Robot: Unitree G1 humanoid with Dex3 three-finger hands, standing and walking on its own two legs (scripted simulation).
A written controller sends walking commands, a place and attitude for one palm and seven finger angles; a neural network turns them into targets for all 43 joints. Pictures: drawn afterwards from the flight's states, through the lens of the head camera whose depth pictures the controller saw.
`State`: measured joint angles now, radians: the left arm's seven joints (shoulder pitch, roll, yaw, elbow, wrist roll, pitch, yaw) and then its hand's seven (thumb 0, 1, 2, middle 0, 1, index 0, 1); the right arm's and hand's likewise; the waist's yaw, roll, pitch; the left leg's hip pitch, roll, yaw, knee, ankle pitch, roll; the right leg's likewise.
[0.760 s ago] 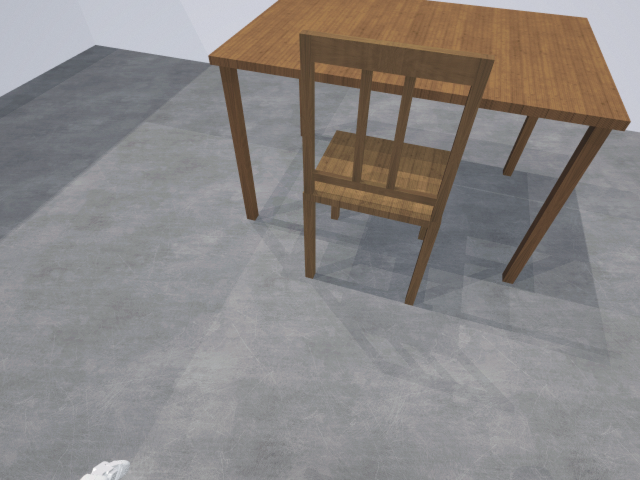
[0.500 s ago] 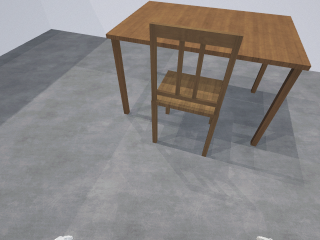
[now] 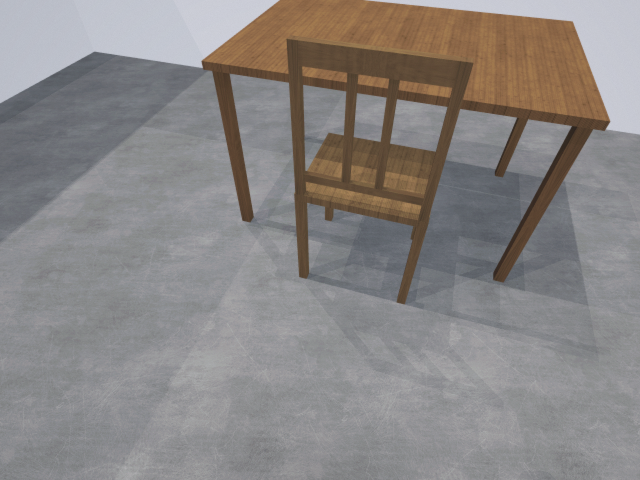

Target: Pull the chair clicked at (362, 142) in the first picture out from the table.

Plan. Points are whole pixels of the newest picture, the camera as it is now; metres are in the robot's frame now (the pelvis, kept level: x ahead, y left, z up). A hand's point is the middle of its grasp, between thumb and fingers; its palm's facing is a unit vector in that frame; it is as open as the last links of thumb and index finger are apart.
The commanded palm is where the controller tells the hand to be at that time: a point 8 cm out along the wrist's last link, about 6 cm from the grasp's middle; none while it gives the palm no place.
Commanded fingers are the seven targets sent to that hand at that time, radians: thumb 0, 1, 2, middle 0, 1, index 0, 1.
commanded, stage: stand and wait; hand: left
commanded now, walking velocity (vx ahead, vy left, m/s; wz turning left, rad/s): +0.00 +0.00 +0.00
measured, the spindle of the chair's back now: (349, 132) +0.97 -0.02 -0.09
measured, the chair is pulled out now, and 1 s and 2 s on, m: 0.00 0.00 0.00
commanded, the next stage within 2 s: look at it before walking up in 0.12 s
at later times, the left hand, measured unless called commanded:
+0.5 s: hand out of the picture +0.07 +0.24 -0.16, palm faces -0.03 -0.94 -0.33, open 7.4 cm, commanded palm none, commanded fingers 0.00 0.90 0.90 -0.20 -0.30 -0.20 -0.30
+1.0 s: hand out of the picture +0.07 +0.24 -0.16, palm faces -0.04 -0.94 -0.33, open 7.4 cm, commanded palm none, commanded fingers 0.00 0.90 0.90 -0.20 -0.30 -0.20 -0.30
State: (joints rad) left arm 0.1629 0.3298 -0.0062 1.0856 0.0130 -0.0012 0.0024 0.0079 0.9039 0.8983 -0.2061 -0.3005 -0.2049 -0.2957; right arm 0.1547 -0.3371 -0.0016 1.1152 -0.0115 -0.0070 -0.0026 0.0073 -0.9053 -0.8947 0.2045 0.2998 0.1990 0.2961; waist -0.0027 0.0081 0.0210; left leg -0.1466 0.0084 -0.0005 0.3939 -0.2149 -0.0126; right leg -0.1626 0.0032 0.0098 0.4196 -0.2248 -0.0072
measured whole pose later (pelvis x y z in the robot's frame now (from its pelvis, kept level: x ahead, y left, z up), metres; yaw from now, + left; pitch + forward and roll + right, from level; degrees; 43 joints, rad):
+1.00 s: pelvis +0.01 +0.00 +0.00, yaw -3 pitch -1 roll +0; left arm 0.17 0.32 0.01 1.07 0.02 0.02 0.01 0.01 0.91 0.90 -0.20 -0.30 -0.20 -0.30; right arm 0.12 -0.31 -0.01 1.09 -0.01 -0.01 -0.02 0.01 -0.91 -0.89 0.20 0.30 0.20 0.30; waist 0.02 0.00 0.02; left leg -0.14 0.02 0.04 0.41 -0.24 -0.01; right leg -0.18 0.02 0.05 0.43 -0.23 0.00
